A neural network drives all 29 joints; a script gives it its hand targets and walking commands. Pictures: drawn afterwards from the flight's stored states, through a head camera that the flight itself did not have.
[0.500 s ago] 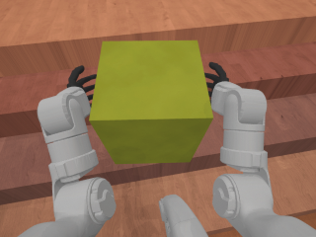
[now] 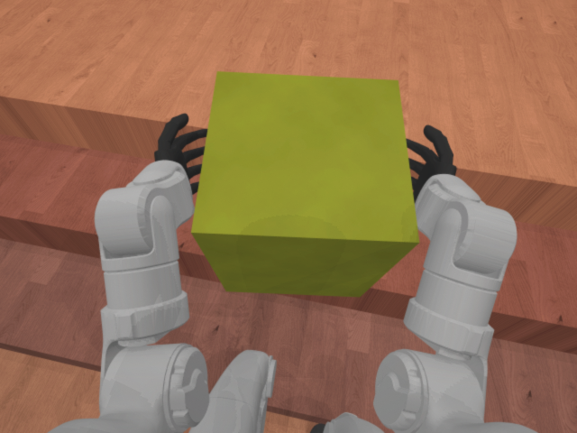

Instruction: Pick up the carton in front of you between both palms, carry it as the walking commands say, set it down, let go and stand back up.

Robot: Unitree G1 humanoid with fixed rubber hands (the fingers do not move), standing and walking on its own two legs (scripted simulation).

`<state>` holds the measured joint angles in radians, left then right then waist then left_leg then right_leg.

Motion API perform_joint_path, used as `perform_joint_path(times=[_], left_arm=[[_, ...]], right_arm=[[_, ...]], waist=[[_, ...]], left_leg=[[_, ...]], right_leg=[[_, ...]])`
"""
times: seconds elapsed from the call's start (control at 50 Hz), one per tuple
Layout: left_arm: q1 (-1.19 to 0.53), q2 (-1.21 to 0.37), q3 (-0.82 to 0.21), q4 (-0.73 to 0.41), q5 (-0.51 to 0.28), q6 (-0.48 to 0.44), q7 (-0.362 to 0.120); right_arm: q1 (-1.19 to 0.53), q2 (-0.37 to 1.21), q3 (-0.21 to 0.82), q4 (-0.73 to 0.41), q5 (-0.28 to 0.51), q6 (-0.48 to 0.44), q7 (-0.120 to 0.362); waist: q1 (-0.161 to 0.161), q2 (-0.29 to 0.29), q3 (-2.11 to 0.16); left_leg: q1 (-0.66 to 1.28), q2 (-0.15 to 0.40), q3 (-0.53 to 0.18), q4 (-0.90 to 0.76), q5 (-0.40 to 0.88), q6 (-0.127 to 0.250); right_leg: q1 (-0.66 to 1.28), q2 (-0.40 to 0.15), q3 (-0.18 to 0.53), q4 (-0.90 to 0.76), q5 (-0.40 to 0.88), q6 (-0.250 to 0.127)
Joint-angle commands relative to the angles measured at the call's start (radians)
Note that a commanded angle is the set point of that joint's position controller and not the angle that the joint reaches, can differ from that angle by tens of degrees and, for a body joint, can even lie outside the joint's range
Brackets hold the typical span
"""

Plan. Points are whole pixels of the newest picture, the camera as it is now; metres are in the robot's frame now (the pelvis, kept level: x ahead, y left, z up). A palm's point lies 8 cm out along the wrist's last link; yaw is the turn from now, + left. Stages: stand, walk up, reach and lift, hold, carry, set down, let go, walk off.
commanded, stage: carry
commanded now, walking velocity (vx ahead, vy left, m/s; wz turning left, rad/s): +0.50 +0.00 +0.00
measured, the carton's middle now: (299, 201) +0.39 +0.04 +0.08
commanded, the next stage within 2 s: none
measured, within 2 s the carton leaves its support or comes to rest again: neither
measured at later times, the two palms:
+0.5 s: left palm out of the picture +0.67 +0.12 +0.30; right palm out of the picture +0.62 -0.18 +0.30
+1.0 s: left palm out of the picture +0.91 +0.10 +0.46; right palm out of the picture +0.94 -0.20 +0.46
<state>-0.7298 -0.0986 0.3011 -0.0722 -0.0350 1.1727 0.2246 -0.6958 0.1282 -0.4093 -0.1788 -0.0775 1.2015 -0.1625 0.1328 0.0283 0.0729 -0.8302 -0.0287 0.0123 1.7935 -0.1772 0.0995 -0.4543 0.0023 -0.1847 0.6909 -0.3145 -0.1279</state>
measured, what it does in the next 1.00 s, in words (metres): climbs: left foot 0.18 m higher, then right foot 0.18 m higher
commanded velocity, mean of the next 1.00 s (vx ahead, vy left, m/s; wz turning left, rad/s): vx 0.50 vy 0.00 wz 0.00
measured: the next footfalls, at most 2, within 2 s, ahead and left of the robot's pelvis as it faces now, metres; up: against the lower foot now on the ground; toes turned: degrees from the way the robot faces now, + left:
left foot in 0.28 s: +0.39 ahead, +0.12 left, +0.18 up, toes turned +4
right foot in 0.80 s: +0.67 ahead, -0.17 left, +0.35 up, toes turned -8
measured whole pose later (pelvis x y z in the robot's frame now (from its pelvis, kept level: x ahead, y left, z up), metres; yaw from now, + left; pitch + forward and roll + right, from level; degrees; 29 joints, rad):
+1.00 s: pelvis +0.57 -0.08 +0.33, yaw -1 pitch +1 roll -3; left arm -0.72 -0.09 0.29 0.08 -0.01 1.22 0.22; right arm -0.70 0.12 -0.46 -0.01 -0.11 1.24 -0.14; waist 0.15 0.06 0.02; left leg -0.76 -0.03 -0.06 1.88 -0.10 0.10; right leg -0.53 0.02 -0.19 0.87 -0.36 -0.09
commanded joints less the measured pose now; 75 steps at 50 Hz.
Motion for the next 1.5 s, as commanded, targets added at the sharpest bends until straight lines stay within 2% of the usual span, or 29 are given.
perform_joint_path(times=[0.0, 0.08, 0.14, 0.18, 0.24, 0.28, 0.3, 0.32, 0.34, 0.36, 0.44, 0.54, 0.62, 0.66, 0.7, 0.78, 0.82, 0.84, 0.86, 0.94, 1.02, 1.12, 1.18, 1.32, 1.34, 1.36, 1.38, 1.4, 1.48], left_arm=[[-0.667, -0.787, -0.666, -0.132, -0.275, 0.018, -0.110], [-0.621, -0.660, -0.548, -0.027, -0.204, 0.092, -0.103], [-0.679, -0.616, -0.479, 0.004, -0.198, 0.127, -0.108], [-0.704, -0.591, -0.427, 0.027, -0.196, 0.142, -0.101], [-0.664, -0.558, -0.330, 0.109, -0.116, 0.152, -0.091], [-0.668, -0.595, -0.314, 0.132, -0.065, 0.150, -0.093], [-0.686, -0.611, -0.311, 0.124, -0.051, 0.143, -0.092], [-0.670, -0.637, -0.315, 0.134, -0.028, 0.136, -0.089], [-0.586, -0.631, -0.286, 0.177, 0.002, 0.121, -0.088], [-0.574, -0.652, -0.256, 0.165, 0.038, 0.103, -0.087], [-0.703, -0.707, -0.340, 0.088, 0.047, 0.050, -0.090], [-0.591, -0.712, -0.457, 0.083, 0.013, 0.046, -0.080], [-0.613, -0.692, -0.495, 0.085, -0.045, 0.093, -0.065], [-0.636, -0.666, -0.489, 0.086, -0.060, 0.107, -0.050], [-0.696, -0.673, -0.496, 0.083, -0.074, 0.119, -0.035], [-0.720, -0.768, -0.521, 0.111, -0.133, 0.111, -0.026], [-0.784, -0.854, -0.570, 0.090, -0.188, 0.090, -0.052], [-0.807, -0.866, -0.598, 0.076, -0.235, 0.068, -0.067], [-0.827, -0.907, -0.623, 0.061, -0.275, 0.051, -0.085], [-0.970, -1.028, -0.681, -0.049, -0.357, 0.002, -0.148], [-0.775, -0.939, -0.654, -0.009, -0.283, 0.010, -0.140], [-0.622, -0.735, -0.529, 0.044, -0.169, 0.062, -0.108], [-0.622, -0.656, -0.468, 0.050, -0.152, 0.093, -0.104], [-0.607, -0.578, -0.329, 0.112, -0.063, 0.114, -0.087], [-0.624, -0.586, -0.329, 0.115, -0.053, 0.115, -0.086], [-0.611, -0.617, -0.333, 0.119, -0.034, 0.108, -0.086], [-0.571, -0.642, -0.334, 0.118, -0.009, 0.094, -0.091], [-0.600, -0.653, -0.336, 0.101, -0.004, 0.083, -0.088], [-0.647, -0.734, -0.395, 0.027, 0.009, 0.043, -0.093]], right_arm=[[-0.564, 0.619, 0.630, 0.039, 0.156, 0.002, -0.005], [-0.596, 0.581, 0.612, 0.115, 0.172, 0.076, -0.013], [-0.691, 0.573, 0.592, 0.142, 0.185, 0.110, -0.034], [-0.763, 0.604, 0.599, 0.165, 0.200, 0.125, -0.052], [-0.805, 0.693, 0.623, 0.210, 0.258, 0.120, -0.059], [-0.860, 0.764, 0.651, 0.184, 0.290, 0.101, -0.041], [-0.897, 0.803, 0.675, 0.174, 0.303, 0.088, -0.027], [-0.898, 0.836, 0.693, 0.193, 0.341, 0.077, -0.009], [-0.883, 0.873, 0.716, 0.184, 0.394, 0.058, 0.000], [-0.952, 0.922, 0.745, 0.139, 0.433, 0.037, 0.012], [-1.063, 1.023, 0.817, 0.054, 0.502, -0.025, 0.068], [-0.856, 0.884, 0.747, 0.094, 0.421, -0.016, 0.054], [-0.721, 0.740, 0.648, 0.155, 0.325, 0.034, 0.036], [-0.719, 0.698, 0.613, 0.154, 0.316, 0.053, 0.036], [-0.764, 0.656, 0.575, 0.161, 0.305, 0.068, 0.035], [-0.699, 0.615, 0.491, 0.216, 0.227, 0.084, 0.027], [-0.672, 0.609, 0.439, 0.239, 0.149, 0.071, 0.020], [-0.584, 0.621, 0.411, 0.261, 0.100, 0.060, 0.015], [-0.604, 0.608, 0.415, 0.279, 0.067, 0.050, 0.010], [-0.720, 0.747, 0.517, 0.184, 0.103, 0.016, 0.025], [-0.658, 0.737, 0.620, 0.134, 0.145, -0.001, 0.023], [-0.627, 0.680, 0.643, 0.151, 0.189, 0.046, 0.002], [-0.670, 0.642, 0.625, 0.163, 0.201, 0.069, -0.025], [-0.805, 0.759, 0.671, 0.181, 0.296, 0.075, -0.050], [-0.834, 0.792, 0.691, 0.162, 0.318, 0.067, -0.038], [-0.853, 0.811, 0.693, 0.155, 0.330, 0.058, -0.025], [-0.870, 0.840, 0.719, 0.149, 0.362, 0.039, -0.014], [-0.856, 0.893, 0.733, 0.147, 0.389, 0.028, 0.002], [-0.961, 0.985, 0.810, 0.050, 0.456, -0.029, 0.047]], waist=[[-0.019, -0.010, -0.576], [0.008, -0.095, -0.437], [-0.094, -0.073, -0.244], [-0.112, -0.206, -0.215], [-0.222, -0.371, -0.523], [-0.333, -0.304, -0.683], [-0.344, -0.177, -0.752], [-0.287, 0.046, -0.755], [-0.270, 0.176, -0.925], [-0.252, 0.039, -0.926], [-0.176, -0.037, -0.575], [-0.248, 0.067, -0.530], [-0.295, 0.053, -0.411], [-0.206, 0.047, -0.330], [-0.164, 0.160, -0.291], [0.068, 0.339, -0.650], [0.090, 0.159, -0.730], [0.013, -0.264, -0.784], [-0.027, -0.264, -0.898], [-0.093, -0.106, -0.573], [-0.069, 0.016, -0.486], [-0.006, -0.084, -0.398], [-0.091, -0.093, -0.266], [-0.247, -0.382, -0.592], [-0.295, -0.369, -0.680], [-0.297, -0.207, -0.793], [-0.262, 0.212, -0.840], [-0.242, 0.173, -0.868], [-0.206, 0.020, -0.622]], left_leg=[[-0.321, 0.066, -0.005, -0.032, -0.102, 0.015], [-0.870, 0.082, -0.013, 0.554, -0.398, 0.056], [-0.655, 0.130, 0.107, 0.198, -0.222, 0.022], [-0.177, 0.108, 0.230, -0.200, -0.186, 0.018], [0.286, -0.027, 0.333, -0.440, -0.004, 0.087], [0.449, -0.114, 0.352, -0.789, -0.051, 0.072], [0.648, -0.119, 0.198, -1.040, 0.053, 0.069], [0.883, 0.145, -0.276, -1.160, 0.793, 0.193], [1.034, 0.310, -0.745, -1.297, 0.895, 0.395], [1.006, 0.309, -0.751, -1.282, 0.455, 0.376], [0.753, 0.261, -0.463, -1.315, -0.250, 0.145], [0.940, 0.342, -0.348, -1.440, 0.209, 0.213], [1.245, 0.408, -0.378, -1.479, -0.010, 0.188], [0.996, 0.300, -0.202, -1.593, -0.248, 0.084], [0.603, 0.210, 0.020, -1.849, -0.033, 0.095], [0.707, 0.227, 0.209, -1.313, 1.549, 0.071], [0.609, 0.147, 0.051, -0.755, 1.023, -0.009], [0.247, -0.078, -0.054, -0.237, 0.086, -0.115], [0.233, -0.093, -0.264, 0.114, 0.048, -0.074], [-0.059, 0.049, -0.155, 0.187, 0.065, 0.018], [-0.239, 0.093, -0.049, -0.004, -0.018, 0.021], [-0.863, 0.089, -0.005, 0.551, -0.348, 0.057], [-0.647, 0.125, 0.133, 0.165, -0.203, 0.025], [0.304, -0.077, 0.333, -0.687, -0.122, 0.088], [0.503, -0.076, 0.209, -0.890, -0.172, 0.065], [0.749, 0.095, -0.241, -1.068, -0.366, 0.150], [0.864, 0.303, -0.829, -1.360, -0.260, 0.300], [0.870, 0.318, -0.854, -1.378, -0.241, 0.320], [0.767, 0.301, -0.494, -1.249, -0.070, 0.177]], right_leg=[[0.730, -0.299, 0.505, -0.246, 0.387, -0.140], [0.874, -0.387, 0.509, -0.348, 0.234, -0.170], [0.442, -0.245, 0.283, -0.519, -0.103, -0.048], [0.119, -0.157, 0.108, -0.762, 0.240, -0.095], [0.282, -0.171, -0.061, -0.440, 1.656, -0.093], [0.517, -0.188, -0.094, -0.003, 1.893, -0.046], [0.460, -0.130, -0.019, 0.315, 1.781, -0.010], [0.145, -0.001, 0.081, 0.703, 0.569, 0.098], [-0.102, 0.184, 0.316, 1.214, 0.146, 0.134], [-0.221, 0.142, 0.421, 1.378, 0.125, 0.084], [-0.437, -0.013, 0.330, 1.219, 0.157, 0.007], [-0.693, -0.025, 0.128, 1.276, -0.015, 0.002], [-1.280, -0.086, 0.218, 1.631, -0.316, -0.013], [-1.109, -0.126, 0.119, 1.335, -0.206, 0.014], [-0.583, -0.123, 0.003, 0.904, -0.133, 0.021], [0.114, 0.085, -0.156, 0.531, 0.066, -0.016], [0.366, 0.054, 0.188, 0.016, 0.003, -0.035], [0.544, -0.277, 0.906, -0.269, 0.423, -0.183], [0.544, -0.314, 1.026, -0.284, 0.418, -0.241], [0.362, -0.243, 0.643, -0.211, -0.094, -0.101], [0.471, -0.274, 0.515, -0.283, 0.051, -0.106], [0.798, -0.355, 0.495, -0.361, 0.134, -0.143], [0.449, -0.225, 0.295, -0.503, -0.091, -0.049], [0.537, -0.220, -0.004, -0.225, 1.754, -0.031], [0.526, -0.217, 0.019, 0.043, 1.692, -0.002], [0.300, -0.146, 0.123, 0.373, 1.260, 0.048], [-0.021, 0.081, 0.216, 0.812, 0.242, 0.095], [-0.127, 0.099, 0.400, 1.166, 0.130, 0.077], [-0.410, -0.017, 0.327, 1.237, 0.097, 0.020]])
